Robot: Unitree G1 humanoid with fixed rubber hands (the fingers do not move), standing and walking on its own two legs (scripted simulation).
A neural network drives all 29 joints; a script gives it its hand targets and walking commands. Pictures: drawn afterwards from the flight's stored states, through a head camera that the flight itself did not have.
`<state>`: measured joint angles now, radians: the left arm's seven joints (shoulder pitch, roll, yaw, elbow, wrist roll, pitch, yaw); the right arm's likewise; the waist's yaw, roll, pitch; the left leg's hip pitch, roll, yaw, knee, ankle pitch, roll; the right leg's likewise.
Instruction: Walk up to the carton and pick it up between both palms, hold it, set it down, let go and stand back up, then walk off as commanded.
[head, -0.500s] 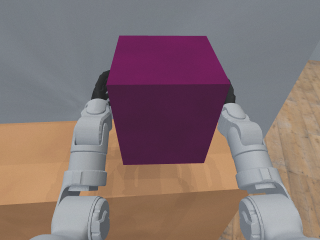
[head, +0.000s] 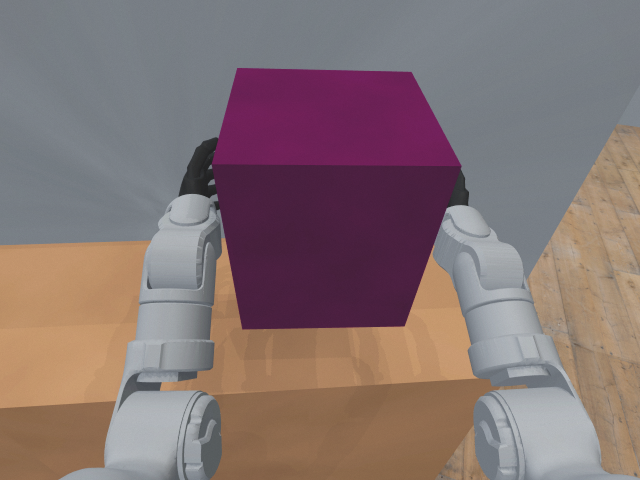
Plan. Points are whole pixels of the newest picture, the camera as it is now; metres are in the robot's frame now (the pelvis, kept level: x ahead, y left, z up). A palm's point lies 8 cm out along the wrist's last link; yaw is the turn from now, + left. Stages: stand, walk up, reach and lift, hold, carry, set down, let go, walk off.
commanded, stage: hold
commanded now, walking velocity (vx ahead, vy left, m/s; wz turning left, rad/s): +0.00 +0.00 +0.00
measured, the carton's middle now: (324, 203) +0.39 +0.00 +0.19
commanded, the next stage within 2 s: none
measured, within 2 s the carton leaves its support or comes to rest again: neither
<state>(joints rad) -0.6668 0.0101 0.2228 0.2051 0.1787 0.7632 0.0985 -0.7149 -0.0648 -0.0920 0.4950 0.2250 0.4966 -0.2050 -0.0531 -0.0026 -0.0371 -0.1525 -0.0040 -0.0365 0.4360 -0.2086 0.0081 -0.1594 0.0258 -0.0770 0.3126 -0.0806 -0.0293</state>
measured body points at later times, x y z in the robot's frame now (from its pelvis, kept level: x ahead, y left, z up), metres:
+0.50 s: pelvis +0.00 +0.00 +0.00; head -0.04 +0.01 +0.45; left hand +0.38 +0.15 +0.20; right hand +0.38 -0.15 +0.18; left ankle +0.02 +0.11 -0.74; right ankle +0.06 -0.10 -0.74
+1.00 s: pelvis +0.00 +0.00 +0.00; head -0.05 +0.01 +0.45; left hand +0.38 +0.15 +0.20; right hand +0.38 -0.15 +0.19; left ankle +0.02 +0.11 -0.74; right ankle +0.06 -0.10 -0.74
